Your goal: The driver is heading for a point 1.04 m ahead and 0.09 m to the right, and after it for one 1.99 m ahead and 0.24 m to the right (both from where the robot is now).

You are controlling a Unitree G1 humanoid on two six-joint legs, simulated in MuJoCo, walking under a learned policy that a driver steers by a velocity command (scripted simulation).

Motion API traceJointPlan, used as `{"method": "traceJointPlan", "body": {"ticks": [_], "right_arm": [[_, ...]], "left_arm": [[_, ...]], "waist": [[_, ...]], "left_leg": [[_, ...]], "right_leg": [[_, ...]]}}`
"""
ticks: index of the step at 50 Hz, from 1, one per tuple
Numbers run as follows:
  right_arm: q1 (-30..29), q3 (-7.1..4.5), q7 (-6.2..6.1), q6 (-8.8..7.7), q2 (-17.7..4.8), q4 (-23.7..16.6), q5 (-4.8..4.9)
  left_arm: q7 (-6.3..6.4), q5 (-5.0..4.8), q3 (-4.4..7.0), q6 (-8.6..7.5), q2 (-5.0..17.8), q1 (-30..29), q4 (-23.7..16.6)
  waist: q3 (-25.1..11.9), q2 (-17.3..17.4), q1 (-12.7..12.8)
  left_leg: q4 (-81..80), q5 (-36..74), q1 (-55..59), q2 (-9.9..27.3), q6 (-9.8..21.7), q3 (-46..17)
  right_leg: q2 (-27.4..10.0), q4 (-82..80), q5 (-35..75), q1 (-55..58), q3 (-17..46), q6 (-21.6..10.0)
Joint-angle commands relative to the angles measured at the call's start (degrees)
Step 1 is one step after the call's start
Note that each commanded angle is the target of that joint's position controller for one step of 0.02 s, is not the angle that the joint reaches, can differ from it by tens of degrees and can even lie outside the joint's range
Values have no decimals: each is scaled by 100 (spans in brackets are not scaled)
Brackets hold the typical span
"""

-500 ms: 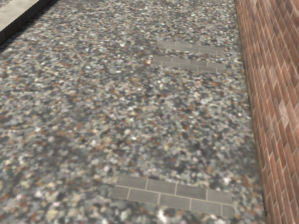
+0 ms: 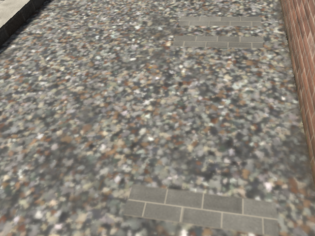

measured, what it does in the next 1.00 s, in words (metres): goes down: left foot 0.19 m lower, then right foot 0.20 m lower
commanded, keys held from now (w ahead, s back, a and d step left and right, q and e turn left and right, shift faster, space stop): w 1.00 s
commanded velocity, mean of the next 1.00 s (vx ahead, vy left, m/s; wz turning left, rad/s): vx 0.50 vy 0.00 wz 0.00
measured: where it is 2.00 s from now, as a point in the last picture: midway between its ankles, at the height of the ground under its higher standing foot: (203, 184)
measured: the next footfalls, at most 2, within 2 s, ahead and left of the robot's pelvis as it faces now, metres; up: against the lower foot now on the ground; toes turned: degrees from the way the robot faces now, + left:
left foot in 0.22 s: +0.22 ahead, +0.06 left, -0.19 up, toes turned +1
right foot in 0.60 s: +0.52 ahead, -0.19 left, -0.39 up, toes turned -4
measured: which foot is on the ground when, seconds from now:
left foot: up 0.00-0.20, down 0.22-0.62, up 0.64-1.00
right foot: down 0.00-0.22, up 0.24-0.58, down 0.60-1.00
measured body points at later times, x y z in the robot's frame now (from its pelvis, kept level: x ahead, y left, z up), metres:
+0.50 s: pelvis +0.31 -0.05 -0.22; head +0.30 -0.07 +0.23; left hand +0.42 +0.20 -0.34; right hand +0.25 -0.28 -0.38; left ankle +0.18 +0.06 -0.88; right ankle +0.47 -0.19 -0.92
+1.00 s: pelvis +0.62 -0.12 -0.35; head +0.65 -0.13 +0.10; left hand +0.52 +0.09 -0.49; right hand +0.82 -0.33 -0.46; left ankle +0.81 -0.02 -1.03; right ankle +0.48 -0.19 -1.08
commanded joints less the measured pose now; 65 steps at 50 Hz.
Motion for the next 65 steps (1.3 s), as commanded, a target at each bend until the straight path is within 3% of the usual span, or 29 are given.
{"method": "traceJointPlan", "body": {"ticks": [1, 7, 10, 11, 12, 14, 15, 17, 19, 22, 27, 30, 31, 32, 33, 34, 35, 38, 40, 44, 48, 52, 54, 55, 56, 57, 59, 62, 65], "right_arm": [[-443, 1, 79, -110, -195, -296, -21], [-677, 90, 11, -385, 18, -329, 98], [1340, -180, 17, -440, -631, 423, 116], [2494, -339, 55, -367, -878, 768, 191], [2503, -291, 134, -406, -972, 771, 294], [2609, -232, 118, -445, -863, 734, 104], [2092, -229, -2, -529, -673, 675, 58], [728, 1, -112, -671, -220, 151, 223], [816, -217, -154, -718, -746, 202, 51], [618, -231, -147, -814, -402, 61, 498], [1822, -301, -191, -526, -534, 295, 17], [1974, -283, -208, -340, -577, 420, -24], [1836, -321, -127, -347, -459, 313, 77], [2535, -252, -159, -328, -105, 221, 376], [2137, -224, -224, -309, -332, 101, 253], [1443, -184, -203, -338, -421, -145, 204], [666, -221, -130, -313, -548, -235, -20], [239, -207, 58, -192, -425, -345, 84], [197, -104, 102, -148, -118, -436, 25], [-503, -54, 157, -235, -260, -699, 194], [-1207, 32, 148, -249, -161, -871, 213], [-435, -64, 28, -372, -419, -705, 201], [1203, -218, -100, -485, -719, -133, 208], [1897, -357, -128, -512, -1188, -30, 108], [1772, -395, -56, -427, -1331, -121, 132], [1407, -399, -30, -352, -1073, -86, 281], [739, -256, -84, -405, -526, -74, 215], [1002, -154, -97, -657, -199, 131, 242], [1242, -208, -124, -743, -531, 201, 293]], "left_arm": [[134, -34, 155, -90, 877, -397, -413], [104, 353, 206, 6, 744, -161, -348], [40, 389, 393, 55, 1228, -400, -252], [11, 414, 502, 52, 1356, -1172, -289], [27, 408, 465, -32, 852, -892, -487], [40, 445, 473, -127, 774, -733, -479], [26, 482, 507, -117, 862, -984, -596], [-82, 737, 540, -74, 1052, -2415, -1086], [-133, 679, 468, 62, 639, -1611, -665], [-426, 529, 320, -69, 668, -2658, -920], [-342, 366, 332, 63, 975, -3700, -1387], [-417, 430, 520, 54, 1471, -1205, -625], [-443, 445, 630, 51, 1852, -222, -330], [-484, 523, 605, 24, 1922, 101, -157], [-467, 392, 551, 69, 1625, 164, -253], [-322, 410, 627, 87, 1975, 42, -395], [-209, 344, 498, 165, 1469, -464, -497], [-153, 417, 193, -40, 979, -1527, -786], [-139, 395, 212, -109, 1163, -1506, -797], [-161, 183, 127, -67, 886, -1122, -836], [-101, 276, 184, -44, 1010, -425, -575], [-76, 332, 188, -89, 1254, -551, -472], [-102, 253, 216, -49, 1341, -789, -494], [-136, 272, 168, -42, 978, -609, -672], [-202, 168, 128, -14, 514, 164, -610], [-189, 308, 238, 27, 976, -549, -750], [-235, 276, 273, -27, 947, -1637, -1196], [-328, 448, 246, 182, 645, -1371, -1126], [-339, 407, 243, 228, 656, -1715, -1226]], "waist": [[695, -838, -181], [701, -680, 390], [357, -265, -323], [210, 287, -1366], [89, 1038, -783], [-298, -333, -519], [-240, -382, -322], [1047, -971, 186], [382, 38, 403], [416, -213, 124], [1060, 117, -772], [276, -519, 157], [-98, -1440, 576], [-924, -1899, 29], [-1280, -1600, 291], [-1303, -2061, 459], [-768, -1104, 390], [759, -892, -384], [643, -1100, -532], [547, -886, -429], [762, -665, -57], [254, -859, -516], [-455, -874, -1166], [-1212, -1, -1168], [-2041, 1030, -598], [-1338, 122, -780], [340, -91, -436], [377, -238, 31], [391, -184, 129]], "left_leg": [[-1221, 1159, 866, -66, 79, 234], [-2090, 494, 2221, -430, 23, 782], [-4268, -938, 4019, -226, 321, 523], [-5381, -272, 5521, 450, 852, -128], [-2988, 2868, 6985, 1287, 987, -642], [-2425, 983, 7208, 2085, 1645, -1942], [-2675, -1524, 6242, 2253, 1774, -2306], [-3730, -2576, 2632, 1670, 1425, -1654], [-3248, -1909, 880, 930, 1282, -951], [-2781, -4521, 906, 384, 654, -281], [-1166, -3014, 3372, 692, 854, -840], [1759, -2463, 2996, 155, 791, -314], [4192, -5377, 1609, -569, 625, 28], [5630, -7281, -473, -546, 496, 100], [5740, -6617, -1352, -287, 627, 39], [5534, -5932, -2273, -133, 560, 29], [5060, -5370, -2074, 156, 417, 118], [1968, -3186, -336, 487, -66, -136], [1029, -2793, 465, 382, -175, 228], [-736, -1398, 988, 250, -10, 455], [-1837, -1590, 959, 141, 196, 769], [-2576, -2718, 2482, -473, 516, 1024], [-3272, -2427, 4624, -318, 628, 665], [-3131, -2370, 5984, 1069, 873, -1055], [-3811, -2112, 7181, 2398, 1779, -3761], [-4363, -3587, 6626, 2015, 1649, -3421], [-4930, -3324, 4738, 1591, 1225, -2074], [-5150, -1630, 3701, 1230, 1008, -1095], [-5061, 469, 3821, 1002, 954, -322]], "right_leg": [[-866, -1120, 2920, -1042, 1302, -40], [-654, 865, 4002, -650, 995, -163], [-934, 3376, 6802, -576, 1143, -383], [-352, 6053, 4039, -1807, 812, -303], [294, 7379, -1213, -4248, 235, -63], [-168, 6227, -196, -5969, 1282, -93], [-370, 4938, 651, -5883, 1890, 9], [-793, 1381, 2611, -4192, 1421, 575], [-391, 1355, 4652, -1256, 397, 690], [-642, -885, 7131, -351, 540, 428], [-892, -2723, 5701, -1465, 411, 343], [-772, -3865, 6024, 1278, 115, 243], [-1361, -3213, 7522, 2708, 693, -166], [-2075, -908, 9012, 4643, 1120, -137], [-2258, -1085, 7261, 4701, 1649, -240], [-2840, -2202, 3598, 4353, 2733, -847], [-2570, -3103, 1123, 3032, 3022, -804], [-2147, -3579, 3044, -391, 2224, -631], [-1795, -3789, 4388, -735, 1672, -732], [-1424, -3710, 5517, -122, 837, -494], [-1485, -3933, 6057, 1145, 757, -374], [-1479, -2727, 8752, 1860, 359, -250], [-1240, -715, 7694, 1061, 150, -176], [-798, 1206, 4647, -140, -112, -100], [127, 3281, 513, -1819, 273, 74], [-170, 3285, 1037, -2694, 620, -69], [-605, 2634, 1771, -2875, 593, -34], [-792, 1764, 2055, -1839, 629, 264], [-703, 986, 2435, -1908, 350, 460]]}}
